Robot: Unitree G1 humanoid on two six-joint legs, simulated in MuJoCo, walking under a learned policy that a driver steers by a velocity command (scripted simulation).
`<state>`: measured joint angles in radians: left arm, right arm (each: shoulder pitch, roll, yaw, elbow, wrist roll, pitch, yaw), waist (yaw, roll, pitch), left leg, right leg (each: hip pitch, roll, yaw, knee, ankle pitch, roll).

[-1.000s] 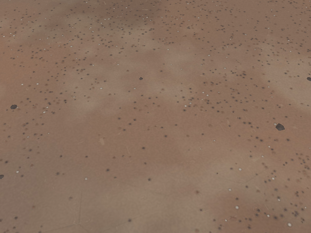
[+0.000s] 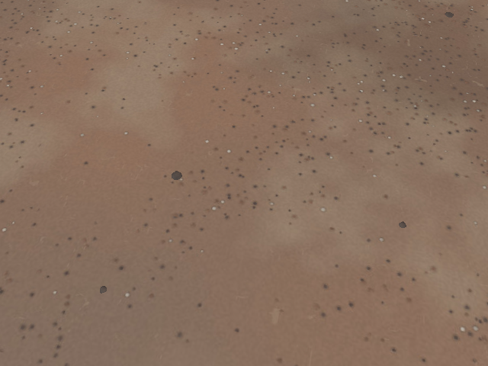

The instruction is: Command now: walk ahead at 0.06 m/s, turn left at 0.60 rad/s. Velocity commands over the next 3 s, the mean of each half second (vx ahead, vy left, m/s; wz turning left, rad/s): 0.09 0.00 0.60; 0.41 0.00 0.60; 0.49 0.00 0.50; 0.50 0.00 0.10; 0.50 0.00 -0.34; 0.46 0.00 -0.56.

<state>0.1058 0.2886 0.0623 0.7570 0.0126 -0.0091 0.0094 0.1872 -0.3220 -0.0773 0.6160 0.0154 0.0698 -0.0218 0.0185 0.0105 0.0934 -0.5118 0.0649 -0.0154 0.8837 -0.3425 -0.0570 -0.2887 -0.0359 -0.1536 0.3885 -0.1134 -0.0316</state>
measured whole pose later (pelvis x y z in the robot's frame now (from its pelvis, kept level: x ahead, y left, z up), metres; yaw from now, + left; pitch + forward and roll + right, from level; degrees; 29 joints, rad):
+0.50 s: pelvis +0.04 +0.03 +0.00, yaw +17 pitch +2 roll -2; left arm 0.11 0.32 0.08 0.75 -0.02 -0.03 -0.02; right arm 0.24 -0.31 -0.06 0.59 0.02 0.02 -0.02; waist -0.02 -0.01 0.00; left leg -0.29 -0.08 -0.17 0.49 -0.24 0.05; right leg -0.36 0.03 0.05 0.64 -0.36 0.03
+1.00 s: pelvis +0.21 +0.14 -0.03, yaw +36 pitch +3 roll -1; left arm 0.40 0.31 0.07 0.85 -0.02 -0.05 0.01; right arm 0.07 -0.29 -0.05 0.54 0.03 -0.02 0.06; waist 0.08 0.02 0.05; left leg -0.56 0.01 0.05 0.61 -0.13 0.08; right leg 0.13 -0.09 -0.22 0.38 -0.49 0.07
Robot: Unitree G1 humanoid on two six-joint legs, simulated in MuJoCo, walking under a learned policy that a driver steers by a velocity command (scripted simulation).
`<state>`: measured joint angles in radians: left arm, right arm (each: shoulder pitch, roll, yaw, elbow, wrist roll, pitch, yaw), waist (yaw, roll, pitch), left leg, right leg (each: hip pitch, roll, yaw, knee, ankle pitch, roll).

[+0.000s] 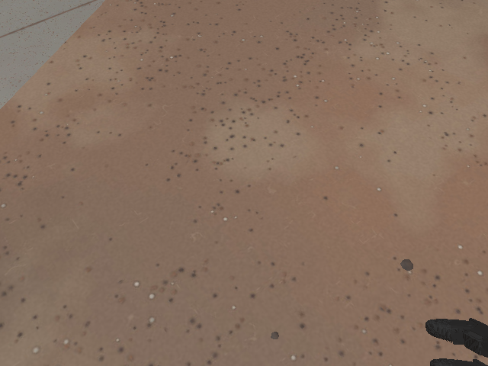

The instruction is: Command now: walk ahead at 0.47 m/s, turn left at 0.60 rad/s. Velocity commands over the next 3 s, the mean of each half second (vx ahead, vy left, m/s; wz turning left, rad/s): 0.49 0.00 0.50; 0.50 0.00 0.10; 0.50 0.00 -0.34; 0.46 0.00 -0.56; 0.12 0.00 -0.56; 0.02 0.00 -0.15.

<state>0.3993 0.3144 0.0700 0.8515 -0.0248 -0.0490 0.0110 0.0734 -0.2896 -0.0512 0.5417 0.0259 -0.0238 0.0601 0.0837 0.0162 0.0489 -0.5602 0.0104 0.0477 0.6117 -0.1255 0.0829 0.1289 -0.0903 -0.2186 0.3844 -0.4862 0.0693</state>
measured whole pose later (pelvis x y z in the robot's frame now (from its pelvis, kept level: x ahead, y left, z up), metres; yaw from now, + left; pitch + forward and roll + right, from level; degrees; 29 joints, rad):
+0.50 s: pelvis +0.30 +0.01 +0.01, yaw +14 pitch +2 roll +1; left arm 0.06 0.29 0.03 0.66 0.00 -0.11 -0.04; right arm 0.39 -0.31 -0.06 0.74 0.02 -0.04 -0.01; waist -0.08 -0.04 0.01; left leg -0.02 -0.10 -0.19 0.46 -0.46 0.05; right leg -0.48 0.00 0.02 0.48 -0.03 -0.02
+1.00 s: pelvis +0.57 +0.08 +0.02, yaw +16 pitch +2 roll -1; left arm 0.42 0.30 0.05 0.85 -0.02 -0.05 0.00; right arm 0.01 -0.25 -0.02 0.65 0.01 -0.08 0.05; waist 0.10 0.02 0.03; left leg -0.53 0.03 -0.01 0.50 -0.02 0.04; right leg 0.07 0.03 -0.02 0.25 -0.37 -0.01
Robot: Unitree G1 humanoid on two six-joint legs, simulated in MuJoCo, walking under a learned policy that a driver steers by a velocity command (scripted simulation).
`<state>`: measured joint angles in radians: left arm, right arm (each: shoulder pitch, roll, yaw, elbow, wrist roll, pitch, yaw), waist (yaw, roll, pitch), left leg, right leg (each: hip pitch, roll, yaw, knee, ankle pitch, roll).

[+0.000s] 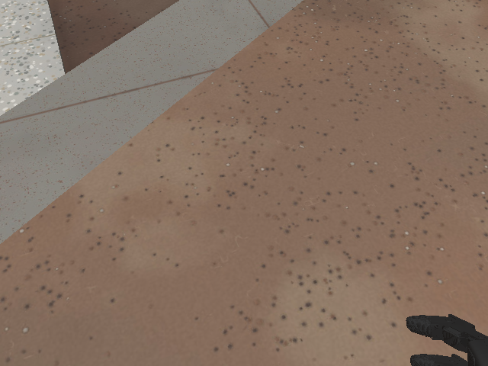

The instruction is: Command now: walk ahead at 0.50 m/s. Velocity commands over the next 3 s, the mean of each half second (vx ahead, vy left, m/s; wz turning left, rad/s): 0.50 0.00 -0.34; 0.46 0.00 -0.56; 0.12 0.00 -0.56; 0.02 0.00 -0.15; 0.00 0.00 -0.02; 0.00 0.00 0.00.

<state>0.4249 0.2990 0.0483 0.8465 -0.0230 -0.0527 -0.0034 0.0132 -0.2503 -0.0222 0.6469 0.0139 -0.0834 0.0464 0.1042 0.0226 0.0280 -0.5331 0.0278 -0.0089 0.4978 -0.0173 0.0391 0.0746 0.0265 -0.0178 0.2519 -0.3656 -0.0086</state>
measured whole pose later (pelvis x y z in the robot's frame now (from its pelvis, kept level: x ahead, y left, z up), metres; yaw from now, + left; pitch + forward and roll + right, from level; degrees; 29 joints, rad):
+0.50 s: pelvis +0.27 +0.00 +0.00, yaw -13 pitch +1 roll +3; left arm 0.11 0.26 0.04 0.68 -0.02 -0.03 -0.05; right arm 0.31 -0.28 -0.07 0.86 0.01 -0.07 0.00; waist -0.08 -0.04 0.04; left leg 0.10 -0.03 0.24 0.23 -0.36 0.00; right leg -0.63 -0.08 -0.02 0.64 -0.02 -0.04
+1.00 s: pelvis +0.55 -0.08 +0.00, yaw -31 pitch +2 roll +0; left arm 0.36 0.31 0.08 0.70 -0.02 -0.01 0.02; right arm 0.01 -0.29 -0.04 0.70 -0.01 -0.10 0.02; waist 0.08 0.03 0.04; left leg -0.53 0.00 -0.10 0.49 0.03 -0.04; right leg -0.12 0.11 0.19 0.47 -0.37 -0.06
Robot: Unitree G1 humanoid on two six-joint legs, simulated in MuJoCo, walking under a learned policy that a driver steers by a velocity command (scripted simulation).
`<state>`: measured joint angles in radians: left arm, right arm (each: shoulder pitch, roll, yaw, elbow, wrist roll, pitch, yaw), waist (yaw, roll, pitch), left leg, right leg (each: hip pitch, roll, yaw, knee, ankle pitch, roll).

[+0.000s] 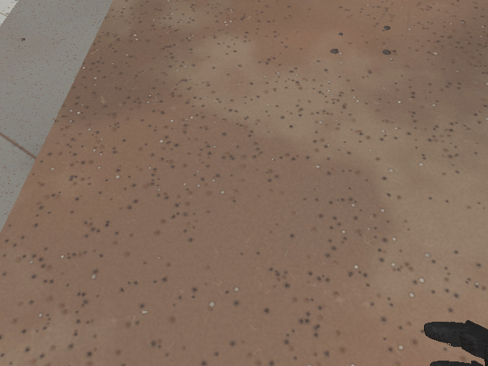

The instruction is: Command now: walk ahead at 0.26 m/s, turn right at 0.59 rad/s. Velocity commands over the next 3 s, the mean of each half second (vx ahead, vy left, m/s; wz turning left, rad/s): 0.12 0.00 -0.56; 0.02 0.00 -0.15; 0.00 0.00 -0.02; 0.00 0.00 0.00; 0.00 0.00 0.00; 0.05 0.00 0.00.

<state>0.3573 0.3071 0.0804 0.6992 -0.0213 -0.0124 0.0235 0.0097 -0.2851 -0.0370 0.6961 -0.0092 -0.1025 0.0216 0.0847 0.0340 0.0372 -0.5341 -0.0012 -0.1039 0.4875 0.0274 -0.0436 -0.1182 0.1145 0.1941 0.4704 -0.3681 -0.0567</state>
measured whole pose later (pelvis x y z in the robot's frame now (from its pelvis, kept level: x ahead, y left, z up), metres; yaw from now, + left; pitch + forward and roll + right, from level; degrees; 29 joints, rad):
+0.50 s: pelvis +0.10 +0.00 +0.00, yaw -17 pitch +1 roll +2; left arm 0.18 0.31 0.07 0.58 0.00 0.07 0.01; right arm 0.11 -0.32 -0.07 0.79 0.01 0.01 0.00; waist -0.02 0.01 0.06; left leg -0.30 0.09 0.17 0.55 -0.28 -0.03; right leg -0.31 -0.03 -0.01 0.56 -0.24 -0.02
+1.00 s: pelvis +0.11 +0.00 +0.00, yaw -20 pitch -1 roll +0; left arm 0.16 0.24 0.03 0.77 0.02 0.02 0.01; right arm 0.16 -0.26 -0.03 0.90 -0.01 0.00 -0.01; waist 0.00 -0.01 0.03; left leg -0.20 0.03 0.01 0.49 -0.28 -0.02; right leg -0.23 0.03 0.02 0.49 -0.24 -0.02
